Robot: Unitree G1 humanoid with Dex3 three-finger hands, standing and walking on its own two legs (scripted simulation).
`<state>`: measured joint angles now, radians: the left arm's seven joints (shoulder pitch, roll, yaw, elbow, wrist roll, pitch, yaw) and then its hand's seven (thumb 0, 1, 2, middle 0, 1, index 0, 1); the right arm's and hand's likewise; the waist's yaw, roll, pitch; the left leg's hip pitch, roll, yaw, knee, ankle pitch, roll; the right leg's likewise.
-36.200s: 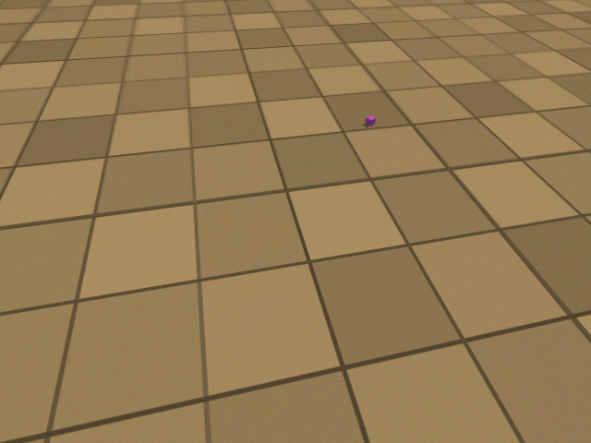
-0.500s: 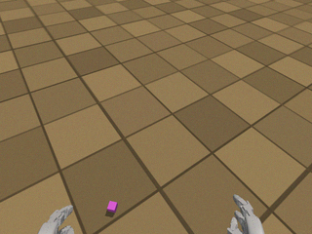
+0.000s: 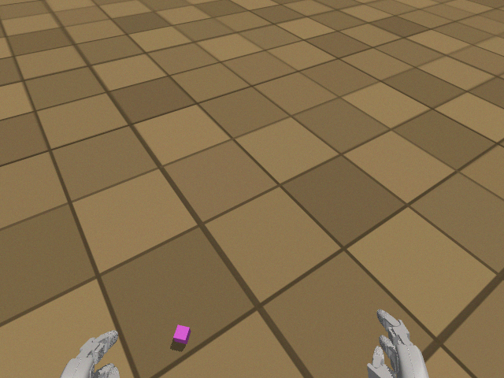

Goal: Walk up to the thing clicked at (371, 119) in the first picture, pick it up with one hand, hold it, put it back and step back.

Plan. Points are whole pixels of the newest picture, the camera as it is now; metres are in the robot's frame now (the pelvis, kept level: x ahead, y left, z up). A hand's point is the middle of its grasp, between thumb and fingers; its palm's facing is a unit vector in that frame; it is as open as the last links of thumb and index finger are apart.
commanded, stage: home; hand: left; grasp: from above
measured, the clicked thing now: (182, 334) +0.44 +0.20 -0.69
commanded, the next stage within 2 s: stand in 0.82 s
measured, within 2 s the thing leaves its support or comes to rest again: neither
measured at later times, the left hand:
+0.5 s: hand out of the picture +0.16 +0.18 -0.04, palm faces +0.04 -0.98 -0.20, open 7.4 cm
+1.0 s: hand out of the picture +0.17 +0.20 -0.07, palm faces +0.01 -0.96 -0.29, open 7.4 cm
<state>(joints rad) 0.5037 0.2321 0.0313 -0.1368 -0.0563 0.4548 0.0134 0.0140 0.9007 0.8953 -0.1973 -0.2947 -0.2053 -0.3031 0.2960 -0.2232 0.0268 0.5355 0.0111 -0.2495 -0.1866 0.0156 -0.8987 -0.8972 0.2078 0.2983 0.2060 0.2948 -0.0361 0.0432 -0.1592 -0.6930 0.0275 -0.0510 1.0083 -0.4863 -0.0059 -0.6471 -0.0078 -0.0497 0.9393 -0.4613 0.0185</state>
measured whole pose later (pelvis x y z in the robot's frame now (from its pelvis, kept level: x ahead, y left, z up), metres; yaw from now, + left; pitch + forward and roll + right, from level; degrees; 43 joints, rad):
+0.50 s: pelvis +0.00 +0.00 +0.00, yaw +0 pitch +10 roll -3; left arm 0.51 0.24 0.03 -0.15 -0.06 0.46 0.02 0.01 0.90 0.90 -0.20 -0.29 -0.21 -0.30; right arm 0.30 -0.22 0.02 0.53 0.01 -0.25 -0.19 0.02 -0.90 -0.90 0.21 0.30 0.21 0.29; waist -0.04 0.04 -0.16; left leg -0.70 0.03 -0.05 1.02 -0.49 -0.01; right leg -0.65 -0.01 -0.05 0.94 -0.46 0.02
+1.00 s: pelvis -0.01 +0.00 +0.01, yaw +0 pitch +5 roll -1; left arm 0.33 0.26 0.00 0.18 0.03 0.22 0.03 0.01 0.90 0.90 -0.20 -0.30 -0.21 -0.30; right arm 0.21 -0.25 0.01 0.68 -0.08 -0.14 -0.10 0.01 -0.90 -0.90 0.21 0.30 0.20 0.29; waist 0.00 0.00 -0.04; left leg -0.58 0.01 -0.03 0.95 -0.46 0.01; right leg -0.55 -0.03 -0.03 0.91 -0.45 0.02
